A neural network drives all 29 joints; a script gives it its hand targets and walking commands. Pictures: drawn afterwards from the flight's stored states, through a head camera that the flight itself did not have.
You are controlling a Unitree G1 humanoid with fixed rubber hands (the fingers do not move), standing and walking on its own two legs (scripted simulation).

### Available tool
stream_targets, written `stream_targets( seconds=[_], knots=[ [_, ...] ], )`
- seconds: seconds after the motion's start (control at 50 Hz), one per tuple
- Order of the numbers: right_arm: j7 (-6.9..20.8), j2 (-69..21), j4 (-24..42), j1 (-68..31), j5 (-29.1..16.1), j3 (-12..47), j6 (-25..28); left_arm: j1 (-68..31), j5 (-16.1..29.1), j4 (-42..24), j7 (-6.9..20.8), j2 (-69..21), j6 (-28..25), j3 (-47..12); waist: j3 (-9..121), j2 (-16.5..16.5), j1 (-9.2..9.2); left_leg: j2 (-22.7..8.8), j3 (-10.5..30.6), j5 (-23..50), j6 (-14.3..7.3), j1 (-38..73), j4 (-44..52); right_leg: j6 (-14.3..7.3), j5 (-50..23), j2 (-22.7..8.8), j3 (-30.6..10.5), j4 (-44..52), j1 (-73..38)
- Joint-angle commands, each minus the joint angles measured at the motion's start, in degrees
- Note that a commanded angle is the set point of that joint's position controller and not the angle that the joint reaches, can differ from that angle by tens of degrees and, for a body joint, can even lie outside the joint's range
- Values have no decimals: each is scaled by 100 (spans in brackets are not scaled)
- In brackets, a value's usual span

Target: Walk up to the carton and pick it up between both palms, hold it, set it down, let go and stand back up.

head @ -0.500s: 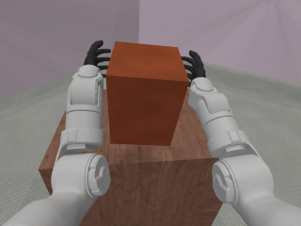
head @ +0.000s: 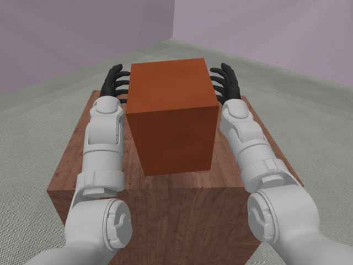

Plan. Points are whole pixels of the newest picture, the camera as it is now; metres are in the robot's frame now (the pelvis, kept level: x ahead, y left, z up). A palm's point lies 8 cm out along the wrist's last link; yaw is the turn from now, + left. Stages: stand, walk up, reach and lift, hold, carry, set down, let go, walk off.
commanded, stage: set down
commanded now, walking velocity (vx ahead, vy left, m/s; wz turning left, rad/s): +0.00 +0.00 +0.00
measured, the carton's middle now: (172, 119) +0.42 +0.04 +0.18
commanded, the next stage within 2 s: none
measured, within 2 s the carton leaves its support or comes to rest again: neither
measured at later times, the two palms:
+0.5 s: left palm (117, 104) +0.40 +0.17 +0.22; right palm (230, 109) +0.42 -0.09 +0.22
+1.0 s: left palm (115, 111) +0.40 +0.18 +0.19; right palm (223, 114) +0.43 -0.08 +0.19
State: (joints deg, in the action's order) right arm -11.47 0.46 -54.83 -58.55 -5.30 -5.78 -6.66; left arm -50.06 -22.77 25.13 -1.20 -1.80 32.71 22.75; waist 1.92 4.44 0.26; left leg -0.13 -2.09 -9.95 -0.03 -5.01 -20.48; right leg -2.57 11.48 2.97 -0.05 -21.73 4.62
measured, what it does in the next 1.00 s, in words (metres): stands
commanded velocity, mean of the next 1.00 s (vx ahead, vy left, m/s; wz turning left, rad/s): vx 0.00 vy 0.00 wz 0.00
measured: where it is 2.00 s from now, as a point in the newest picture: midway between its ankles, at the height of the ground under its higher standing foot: outside the picture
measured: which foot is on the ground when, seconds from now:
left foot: down 0.00-1.00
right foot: down 0.00-1.00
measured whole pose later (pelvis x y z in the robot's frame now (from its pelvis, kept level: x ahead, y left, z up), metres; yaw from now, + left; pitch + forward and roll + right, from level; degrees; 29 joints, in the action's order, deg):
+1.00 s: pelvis +0.01 +0.00 +0.00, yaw +0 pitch -5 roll +1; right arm -8.5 0.5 -63.3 -57.8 -0.6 -13.5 -1.7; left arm -50.9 -22.8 35.7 -4.4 -3.2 25.1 23.4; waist -0.6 3.7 3.2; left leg -0.1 -2.1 -10.9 0.0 -4.4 -20.5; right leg -2.6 12.6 2.9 0.0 -21.7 4.0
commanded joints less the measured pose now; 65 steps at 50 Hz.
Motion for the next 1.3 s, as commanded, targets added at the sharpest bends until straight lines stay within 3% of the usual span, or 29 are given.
stream_targets(
  seconds=[0.0, 0.06, 0.18, 0.28, 0.38, 0.44, 0.48, 0.56, 0.58, 0.66, 0.7, 0.8, 0.9, 0.94, 1.04, 1.14, 1.28],
  knots=[
    [601, -2734, 874, -3321, 16, 697, 328, -3186, 543, -162, 672, -2746, -356, -1679, 1551, -537, 21, 44, -93, 1353, 108, 1386, 195, 583, -1613, -356, 360, 669, -992],
    [732, -2632, 632, -3461, 235, 373, 400, -3475, 458, 95, 622, -2698, -433, -1503, 1369, -592, 80, -6, -120, 806, 58, 1253, 395, 495, -624, -326, 411, 790, -655],
    [936, -2774, 476, -3801, 524, 36, 583, -3977, 528, 308, 465, -2843, -729, -1532, 1447, -674, 165, -43, -194, 379, 49, 1040, 563, 413, -87, -307, 432, 821, -402],
    [1050, -2969, 594, -4026, 552, 186, 757, -4257, 722, 277, 263, -2960, -1044, -1727, 2327, -647, 316, -36, -240, 886, 80, 1115, 346, 413, -634, -251, 430, 708, -366],
    [1097, -2777, 289, -3715, 630, 135, 685, -3649, 514, 879, 271, -2700, -1024, -1206, 1859, -397, 529, -30, -324, 866, -30, 871, 424, 450, -790, -269, 367, 721, -604],
    [1104, -2653, 250, -3585, 605, 124, 639, -3451, 407, 892, 304, -2555, -1008, -993, 1738, -357, 595, -7, -318, 934, -64, 773, 441, 482, -1064, -295, 315, 661, -785],
    [1092, -2657, 281, -3539, 626, 140, 626, -3361, 408, 917, 316, -2542, -1012, -929, 1728, -256, 606, 16, -329, 1037, -65, 732, 419, 495, -1260, -299, 308, 633, -849],
    [1063, -2823, 491, -3638, 584, 266, 689, -3622, 602, 511, 309, -2792, -1157, -1261, 2314, -303, 464, 20, -276, 1743, 66, 853, 213, 517, -2005, -261, 344, 485, -1001],
    [1051, -2773, 417, -3590, 605, 187, 683, -3623, 627, 555, 309, -2849, -1163, -1336, 2287, -359, 354, 13, -242, 1798, 93, 813, 168, 507, -2119, -263, 338, 478, -963],
    [1041, -2812, 579, -3560, 560, 308, 765, -3509, 674, 403, 252, -3006, -1214, -1518, 2705, -465, 333, -4, -228, 2411, 194, 962, -37, 484, -2566, -220, 364, 403, -919],
    [1052, -2726, 368, -3480, 583, 184, 761, -3450, 621, 453, 238, -3050, -1218, -1507, 2578, -583, 306, -33, -194, 2473, 234, 1001, -56, 449, -2439, -219, 379, 446, -777],
    [1137, -2614, 145, -3402, 665, 29, 780, -3311, 511, 566, 208, -3046, -1238, -1374, 2518, -663, 435, -112, -190, 2667, 274, 1149, -106, 364, -1940, -163, 422, 544, -395],
    [1259, -2556, -122, -3487, 864, -287, 790, -3411, 420, 844, 172, -2969, -1307, -1143, 2216, -616, 546, -154, -219, 2206, 227, 953, 39, 285, -1141, -149, 427, 670, -130],
    [1299, -2572, 0, -3550, 903, -325, 818, -3431, 419, 881, 155, -2954, -1336, -1096, 2284, -567, 581, -142, -229, 2267, 223, 923, 21, 296, -1159, -128, 422, 671, -111],
    [1409, -2676, -140, -3716, 1143, -574, 840, -3575, 304, 1225, 113, -2794, -1487, -749, 2118, -370, 760, -114, -351, 1545, 81, 447, 250, 334, -967, -194, 339, 660, -194],
    [1506, -2591, -306, -3709, 1426, -995, 811, -3670, 202, 1404, 62, -2638, -1607, -473, 1989, -368, 764, -109, -388, 1145, 31, 220, 406, 362, -738, -223, 315, 672, -203],
    [1584, -2634, -417, -3567, 1648, -1141, 838, -3761, 230, 1233, -30, -2692, -1771, -493, 2171, -376, 672, -114, -376, 1630, 97, 268, 295, 396, -1110, -212, 339, 596, -149]
  ],
)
